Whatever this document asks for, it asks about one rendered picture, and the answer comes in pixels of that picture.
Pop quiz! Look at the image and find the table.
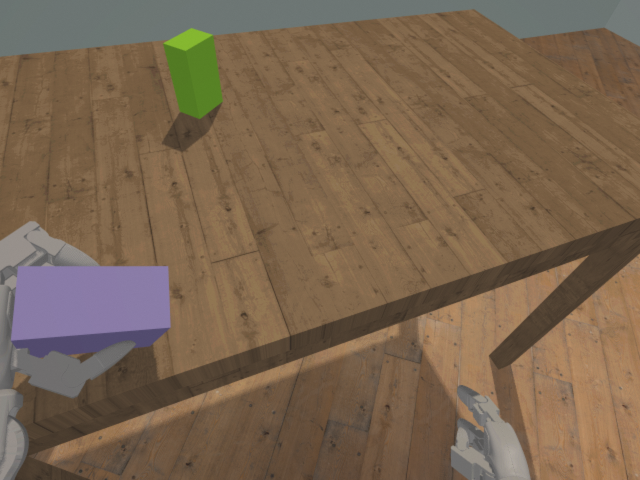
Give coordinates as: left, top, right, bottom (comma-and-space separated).
0, 9, 640, 480

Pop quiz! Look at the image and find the robot left hand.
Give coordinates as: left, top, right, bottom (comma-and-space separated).
0, 221, 136, 399

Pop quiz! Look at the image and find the left robot forearm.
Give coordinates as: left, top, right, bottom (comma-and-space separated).
0, 389, 29, 480

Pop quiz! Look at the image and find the sponge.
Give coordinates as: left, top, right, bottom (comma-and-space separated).
11, 266, 171, 358

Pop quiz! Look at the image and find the robot right hand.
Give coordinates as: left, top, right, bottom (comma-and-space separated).
451, 385, 531, 480

